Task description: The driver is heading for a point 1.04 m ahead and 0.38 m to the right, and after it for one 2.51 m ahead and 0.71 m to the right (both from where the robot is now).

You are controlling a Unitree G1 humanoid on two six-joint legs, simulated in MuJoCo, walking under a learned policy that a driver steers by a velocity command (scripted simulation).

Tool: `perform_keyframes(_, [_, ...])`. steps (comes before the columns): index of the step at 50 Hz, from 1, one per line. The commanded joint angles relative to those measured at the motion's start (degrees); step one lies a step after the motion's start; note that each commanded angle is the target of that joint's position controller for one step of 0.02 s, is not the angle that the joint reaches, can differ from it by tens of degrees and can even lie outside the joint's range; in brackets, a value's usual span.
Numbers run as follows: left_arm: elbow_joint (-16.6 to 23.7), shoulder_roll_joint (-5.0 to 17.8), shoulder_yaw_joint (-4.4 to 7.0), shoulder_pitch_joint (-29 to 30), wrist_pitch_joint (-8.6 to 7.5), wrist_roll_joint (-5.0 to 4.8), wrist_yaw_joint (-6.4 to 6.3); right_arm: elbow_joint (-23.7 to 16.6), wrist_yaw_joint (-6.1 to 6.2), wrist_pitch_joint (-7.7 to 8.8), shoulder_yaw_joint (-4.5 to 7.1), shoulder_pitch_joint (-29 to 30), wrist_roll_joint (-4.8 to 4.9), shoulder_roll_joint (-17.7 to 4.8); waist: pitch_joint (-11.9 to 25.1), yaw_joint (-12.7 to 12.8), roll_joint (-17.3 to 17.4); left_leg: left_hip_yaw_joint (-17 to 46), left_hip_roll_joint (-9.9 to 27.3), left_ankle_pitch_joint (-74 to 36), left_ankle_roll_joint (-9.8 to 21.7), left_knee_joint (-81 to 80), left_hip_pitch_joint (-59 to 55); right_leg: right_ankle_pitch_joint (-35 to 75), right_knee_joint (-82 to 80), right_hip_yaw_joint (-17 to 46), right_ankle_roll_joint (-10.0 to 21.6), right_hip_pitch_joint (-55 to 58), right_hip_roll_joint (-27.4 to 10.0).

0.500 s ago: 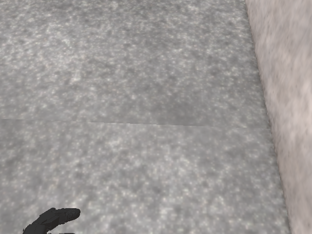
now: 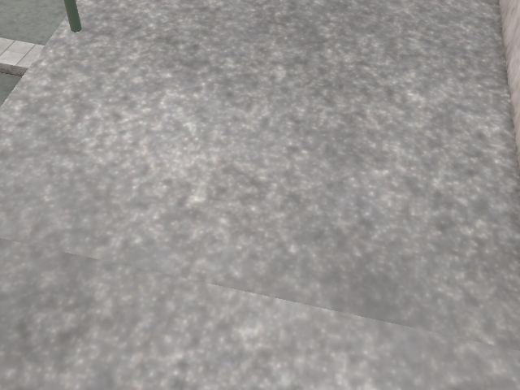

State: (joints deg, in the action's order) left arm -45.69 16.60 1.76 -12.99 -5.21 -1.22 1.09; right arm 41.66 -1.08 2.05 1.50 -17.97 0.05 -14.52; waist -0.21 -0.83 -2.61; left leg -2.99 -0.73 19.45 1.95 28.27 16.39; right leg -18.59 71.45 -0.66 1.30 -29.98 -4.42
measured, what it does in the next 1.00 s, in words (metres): climbs, turning right: right foot 0.04 m higher, then left foot 0.03 m higher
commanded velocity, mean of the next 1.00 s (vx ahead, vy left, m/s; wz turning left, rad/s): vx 0.50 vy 0.00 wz -0.41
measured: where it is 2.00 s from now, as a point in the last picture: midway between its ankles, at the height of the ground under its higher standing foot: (392, 228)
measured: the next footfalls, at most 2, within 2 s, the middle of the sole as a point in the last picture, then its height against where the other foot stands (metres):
right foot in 0.40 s outside the picture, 0.04 m higher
left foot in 0.86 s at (255, 298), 0.03 m higher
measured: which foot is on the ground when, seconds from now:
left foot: down 0.00-0.38, up 0.40-0.84, down 0.86-1.00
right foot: up 0.00-0.38, down 0.40-0.88, up 0.90-1.00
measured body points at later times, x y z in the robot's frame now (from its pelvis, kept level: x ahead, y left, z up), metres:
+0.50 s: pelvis +0.28 -0.05 +0.01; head +0.32 -0.04 +0.46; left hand +0.49 +0.18 -0.09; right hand +0.32 -0.32 -0.10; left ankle +0.14 +0.10 -0.59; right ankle +0.35 -0.12 -0.70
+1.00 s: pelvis +0.56 -0.08 +0.06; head +0.57 -0.09 +0.51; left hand +0.80 +0.11 -0.04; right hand +0.57 -0.39 -0.02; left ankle +0.68 +0.00 -0.66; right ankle +0.44 -0.14 -0.57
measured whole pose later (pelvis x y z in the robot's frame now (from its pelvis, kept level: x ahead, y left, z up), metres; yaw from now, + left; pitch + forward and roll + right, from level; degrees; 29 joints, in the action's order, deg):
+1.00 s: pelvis +0.56 -0.08 +0.06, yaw -30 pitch +1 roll +2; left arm -37.3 17.8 2.8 -16.7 -0.7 -1.1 0.2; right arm 38.6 1.5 4.9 2.7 -9.7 -0.7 -14.2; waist -0.6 -0.5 -2.5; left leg -3.7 0.2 16.0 1.4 29.7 21.5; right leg -22.1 73.4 3.3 0.7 -29.4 0.7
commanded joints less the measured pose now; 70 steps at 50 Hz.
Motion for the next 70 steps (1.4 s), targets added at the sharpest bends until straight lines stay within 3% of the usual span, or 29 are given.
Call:
perform_keyframes(1, [3.54, 3.10, 0.80, 0.07, -0.11, -0.19, 0.52, -2.15, -0.03, 1.78, 1.15, 0.45, -0.44, -4.78, 0.86, 1.76, 8.48, 17.69, 13.55, -6.22, 9.88, -18.96, -11.69, 7.73, 4.13, 3.19, -0.08, -14.86, -3.88])
perform_keyframes(8, [6.92, 0.80, 0.27, 10.35, 2.19, -0.45, 1.04, 1.84, 2.10, 1.88, 1.30, -5.11, -1.79, -5.85, -4.17, -0.89, 6.27, 2.76, 13.08, -18.45, 7.77, -22.26, -13.55, 16.82, -7.42, 3.92, -2.77, -22.40, 0.48])
perform_keyframes(13, [11.23, -2.42, -0.94, 19.11, 2.48, 0.14, 2.63, 4.16, 2.56, 1.01, 1.50, -8.21, -0.93, -7.07, -5.76, -4.17, 6.12, -2.44, 15.96, -29.45, 6.37, -22.02, -20.82, 13.74, -19.25, -3.59, -0.36, -21.60, 1.35])
perform_keyframes(16, [13.39, -1.48, -0.48, 18.84, 2.32, 0.31, 3.49, 4.56, 3.18, 0.15, 1.67, -7.46, -0.82, -8.96, -1.92, -1.77, 10.32, -6.44, 16.42, -63.16, 5.10, -13.70, -24.59, 5.98, -23.72, -9.54, 3.60, -12.50, 5.63])
perform_keyframes(18, [12.66, 2.42, 1.28, 9.74, 2.86, 0.05, 3.54, 4.06, 4.09, -0.64, 2.40, -4.90, -0.70, -12.05, 4.95, 4.40, 15.64, -6.94, 17.27, -84.62, 4.17, -0.28, -26.97, 0.30, -25.38, -10.18, 6.61, -1.85, 9.00])
perform_keyframes(20, [7.98, 10.24, 4.87, -9.10, 3.42, -0.50, 2.34, 2.28, 4.62, -0.03, 2.72, -2.00, -0.27, -13.25, 14.23, 13.47, 9.00, -5.92, 12.93, -62.56, 0.88, 24.56, -9.60, 8.17, -37.78, 2.23, 10.15, 31.23, 6.81])
perform_keyframes(21, [6.13, 13.51, 4.90, -10.35, 4.13, -1.29, 1.15, 0.82, 3.02, 1.70, -0.33, -5.72, -3.94, -2.10, 16.73, 5.81, -9.96, -2.57, 3.06, 9.10, -0.90, 41.31, 11.24, 10.55, -36.24, 21.57, 13.83, 46.98, -5.49])
perform_keyframes(22, [8.34, 13.12, 4.79, -10.87, 3.19, 0.57, 0.49, -1.90, 1.31, 4.59, -0.37, -4.64, -1.21, -3.11, 26.72, 6.78, -11.81, 10.63, -3.55, 12.42, -1.66, 56.32, 26.31, -10.85, -52.47, 54.85, 24.80, 54.93, -14.70])
perform_keyframes(23, [7.77, 8.62, 4.12, -9.53, 2.33, 1.04, 0.16, -2.55, 0.53, 6.31, 1.23, 3.98, 1.54, -8.39, 15.41, 8.99, -1.77, 12.41, -0.20, 5.98, -0.98, 59.09, 32.16, -12.69, -57.12, 50.03, 21.00, 47.58, -13.24])
perform_keyframes(25, [8.37, 5.47, 2.93, -2.82, 0.92, 1.02, 0.39, -4.26, 1.02, 7.03, 0.75, 7.41, 0.68, -6.57, 4.03, 2.89, 7.62, 10.43, 4.50, -1.66, -0.31, 52.63, 28.36, 0.87, -58.05, 34.60, 17.16, 28.58, -8.62])
perform_keyframes(28, [9.44, 2.98, 2.14, 0.83, 0.57, 1.08, 0.42, -4.74, 1.12, 4.84, 1.31, 3.64, -0.29, -5.93, 1.71, -2.21, 2.90, 8.87, 7.03, -4.41, -1.71, 48.32, 22.57, 10.48, -59.54, 22.05, 16.09, 17.61, -2.54])
perform_keyframes(32, [8.60, 5.46, 2.63, -3.22, 1.32, 0.66, -1.15, -8.23, 1.49, 3.32, 0.41, 10.83, -2.09, -3.41, -0.41, -0.74, 1.18, 3.90, 6.23, -10.19, -5.56, 38.73, 24.81, 17.43, -59.89, 15.58, 14.87, 10.70, 0.67])
perform_keyframes(36, [8.23, 6.61, 2.92, -8.04, 2.35, 0.12, -2.17, -10.95, 1.60, 3.19, -0.60, 21.55, -0.59, -1.28, 0.84, 4.13, -1.79, 2.65, 2.75, -14.74, -7.91, 17.50, 20.37, 13.68, -58.40, 16.06, 12.50, 13.96, 1.51])
perform_keyframes(39, [7.88, 8.04, 3.21, -9.97, 3.10, -0.25, -2.50, -11.69, 0.86, 3.90, 0.11, 24.82, 0.80, -3.44, 1.58, 5.11, -3.77, 2.58, 0.43, -12.25, -7.73, 8.91, 17.57, 13.82, -55.41, 20.68, 12.33, 20.07, -2.08])
perform_keyframes(42, [9.09, 7.25, 2.71, -6.83, 3.46, -0.02, -2.76, -9.30, 0.70, 4.89, 2.78, 14.69, 0.93, -8.03, 7.07, -1.44, -6.72, 2.12, -1.87, -9.78, -3.50, 0.82, 0.72, 25.74, -46.45, 22.24, 8.68, 21.30, -1.84])
perform_keyframes(43, [10.79, 4.90, 1.84, -4.16, 3.08, 0.79, -2.69, -7.75, 1.23, 5.16, 4.08, 5.34, 0.11, -11.04, 14.01, -6.25, -5.41, 8.03, 4.73, -9.95, 0.70, 1.50, -15.28, 27.62, -34.46, 19.19, 5.73, 14.90, 1.00])
perform_keyframes(44, [13.07, 0.66, 0.47, -9.37, 2.34, -0.10, -2.47, -5.71, 1.63, 4.53, 5.78, -4.66, -1.63, -16.52, 26.86, -6.33, 11.90, 33.89, 20.31, 4.62, 11.15, -1.52, -41.20, 9.93, -12.69, 12.03, 1.05, -5.86, 8.64])
perform_keyframes(45, [12.69, 2.26, 0.43, -10.66, 2.08, -0.16, -1.59, -5.78, 1.67, 4.00, 5.26, -4.51, -1.24, -13.49, 28.34, -5.72, 20.99, 52.67, 25.99, 20.38, 14.57, -11.06, -42.65, -12.90, 0.35, 11.21, -0.24, -15.10, 8.01])
perform_keyframes(46, [12.39, 7.18, 2.08, -7.14, 2.33, -0.81, -1.18, -6.43, 2.53, 3.67, 4.26, -0.52, -0.50, -9.62, 16.40, -5.60, 14.30, 46.04, 24.91, 22.76, 12.65, -12.36, -33.39, -8.74, 8.08, 9.97, -0.95, -20.21, 5.17])
perform_keyframes(47, [13.26, 7.90, 2.28, -3.42, 2.79, -0.05, -1.09, -6.31, 3.18, 3.11, 3.70, 2.07, -0.30, -7.90, 9.91, -4.54, 8.87, 35.92, 22.97, 14.18, 10.56, -11.57, -24.41, -4.32, 9.77, 7.34, -0.91, -19.68, 2.72])
perform_keyframes(50, [13.69, 4.26, 2.30, -4.74, 4.59, -0.24, -0.49, -4.78, 2.80, 3.19, 2.20, 7.68, -0.90, -3.79, 0.45, 1.39, 9.02, 17.14, 15.81, 1.73, 6.74, -15.17, -4.23, -2.03, 6.12, 5.90, -1.14, -10.05, -0.73])
perform_keyframes(61, [16.67, 4.57, 1.13, 3.30, 6.09, 0.20, 0.53, -1.39, 0.39, 3.16, 5.35, 8.22, 0.51, -14.87, -2.71, 0.41, 8.47, -1.07, 17.94, 0.83, 7.18, -17.57, -5.59, 0.41, -27.38, -3.69, -0.90, 3.83, -2.22])
perform_keyframes(63, [14.16, 5.93, 2.34, -3.51, 6.00, 0.44, 0.46, -0.95, 0.19, 2.29, 5.05, 8.59, 1.07, -14.43, -0.90, 4.40, 5.91, -4.60, 16.81, -7.49, 5.73, -7.44, -4.32, 0.59, -32.66, -8.23, 1.12, 14.18, 2.28])
perform_keyframes(64, [10.26, 9.70, 4.59, -13.66, 5.76, 0.47, 0.34, -0.80, 0.15, 1.76, 4.08, 7.38, 0.21, -11.70, 3.71, 8.43, 0.63, -8.84, 12.15, -19.29, 4.24, 10.04, -2.66, 0.17, -35.47, -9.11, 2.74, 24.83, 6.67])
perform_keyframes(65, [8.73, 15.61, 6.26, -21.29, 5.36, -0.06, -0.15, -2.96, 0.39, 1.90, 2.65, 8.26, -1.46, -7.70, 3.79, 10.33, -12.51, -9.75, 7.73, -4.80, 0.24, 33.82, 11.69, 0.15, -42.40, 10.07, 7.42, 33.40, -2.17])
perform_keyframes(66, [11.83, 19.20, 5.46, -18.20, 4.26, -0.27, 0.20, -7.17, -0.15, 3.44, 0.84, 5.53, -1.25, -2.89, 11.70, 3.84, -24.37, 0.10, -0.97, 17.56, -2.20, 50.39, 32.00, -13.25, -52.89, 42.63, 18.42, 44.01, -13.31])
perform_keyframes(67, [11.98, 13.25, 4.24, -17.81, 2.98, -0.60, 0.70, -7.40, -0.88, 4.38, 2.02, 13.53, 1.53, -9.87, 10.20, 9.12, -9.25, 5.78, 1.13, 12.53, -1.63, 55.77, 39.97, -25.98, -61.80, 47.45, 18.90, 42.99, -17.12])
perform_keyframes(68, [11.31, 12.04, 3.58, -16.96, 2.27, 0.61, 0.46, -8.97, -1.25, 4.66, 2.19, 17.05, 2.85, -10.16, 4.22, 8.42, -5.59, 5.48, 3.26, 7.92, -0.03, 55.63, 43.34, -24.23, -60.91, 42.47, 17.31, 39.48, -16.77])
perform_keyframes(70, [11.60, 9.90, 2.47, -9.57, 2.05, 2.09, -0.15, -7.64, -0.65, 4.34, 1.26, 14.78, 0.30, -7.03, 0.45, 3.36, -0.27, 6.30, 7.43, -3.43, 0.26, 46.85, 35.46, -6.01, -58.15, 28.75, 13.48, 27.04, -12.30])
